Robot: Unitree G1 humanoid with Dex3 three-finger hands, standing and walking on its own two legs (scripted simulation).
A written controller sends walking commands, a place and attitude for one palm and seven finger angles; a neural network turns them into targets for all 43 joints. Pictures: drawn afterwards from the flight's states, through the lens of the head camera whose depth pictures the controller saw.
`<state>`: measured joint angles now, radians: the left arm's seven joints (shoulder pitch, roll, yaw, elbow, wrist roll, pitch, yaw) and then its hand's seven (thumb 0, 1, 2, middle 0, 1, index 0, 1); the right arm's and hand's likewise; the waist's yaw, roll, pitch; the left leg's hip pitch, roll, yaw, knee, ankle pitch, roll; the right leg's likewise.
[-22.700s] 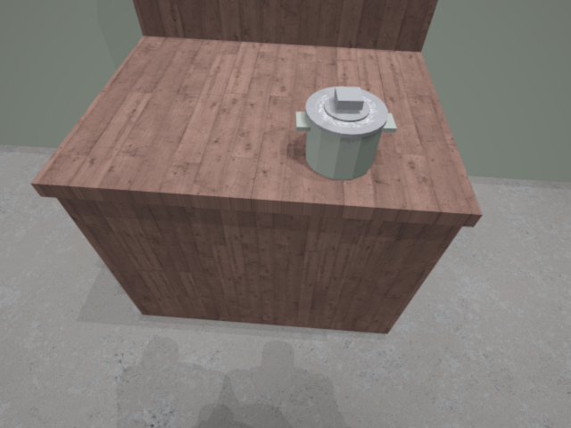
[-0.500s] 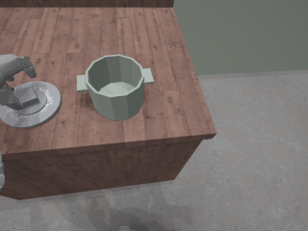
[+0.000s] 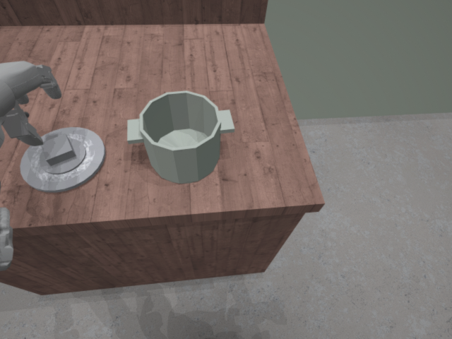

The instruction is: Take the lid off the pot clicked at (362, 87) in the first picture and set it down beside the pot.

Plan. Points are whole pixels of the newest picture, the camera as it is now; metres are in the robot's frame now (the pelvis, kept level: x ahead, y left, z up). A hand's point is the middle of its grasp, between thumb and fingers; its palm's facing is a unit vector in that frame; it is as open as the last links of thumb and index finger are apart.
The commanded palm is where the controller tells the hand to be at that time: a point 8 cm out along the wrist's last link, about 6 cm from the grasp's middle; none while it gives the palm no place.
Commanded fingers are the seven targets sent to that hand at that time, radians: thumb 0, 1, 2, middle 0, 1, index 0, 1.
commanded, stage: raise the empty hand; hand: left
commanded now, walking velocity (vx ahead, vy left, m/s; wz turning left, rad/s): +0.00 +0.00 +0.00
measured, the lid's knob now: (58, 149) +0.48 +0.33 +0.01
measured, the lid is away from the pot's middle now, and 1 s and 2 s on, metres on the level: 0.25 0.25 0.25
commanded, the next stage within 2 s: draw the hand back to the body in 0.32 s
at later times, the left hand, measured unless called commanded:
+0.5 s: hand (20, 108) +0.45 +0.31 +0.15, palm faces -0.37 -0.09 -0.92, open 11.0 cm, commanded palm +0.45 +0.31 +0.21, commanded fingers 0.00 0.01 0.60 -0.33 -0.89 -0.33 -0.89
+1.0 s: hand (37, 126) +0.41 +0.27 +0.16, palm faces +0.01 -0.60 -0.80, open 11.0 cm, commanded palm +0.37 +0.30 +0.21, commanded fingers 0.00 0.01 0.60 -0.33 -0.89 -0.33 -0.89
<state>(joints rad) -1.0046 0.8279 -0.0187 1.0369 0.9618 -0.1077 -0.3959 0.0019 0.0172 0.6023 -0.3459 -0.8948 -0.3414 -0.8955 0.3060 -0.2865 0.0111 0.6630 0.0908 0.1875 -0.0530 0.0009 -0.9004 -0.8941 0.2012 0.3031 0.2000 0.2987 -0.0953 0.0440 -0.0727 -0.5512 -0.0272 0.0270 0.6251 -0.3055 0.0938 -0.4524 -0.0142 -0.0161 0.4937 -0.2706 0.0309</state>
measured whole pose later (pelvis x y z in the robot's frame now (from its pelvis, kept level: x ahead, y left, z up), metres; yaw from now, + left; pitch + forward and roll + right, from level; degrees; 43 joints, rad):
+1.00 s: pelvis -0.01 -0.02 +0.01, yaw +1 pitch +5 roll -2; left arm -0.66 0.69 0.14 0.66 0.38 -0.09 -0.24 0.00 0.01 0.60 -0.35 -0.90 -0.35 -0.90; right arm 0.24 -0.27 0.02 0.57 0.09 0.16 -0.05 0.00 -0.90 -0.89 0.20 0.30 0.20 0.30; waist -0.01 0.04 0.01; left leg -0.35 -0.03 0.01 0.51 -0.26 0.06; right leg -0.26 -0.01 -0.03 0.42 -0.25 0.01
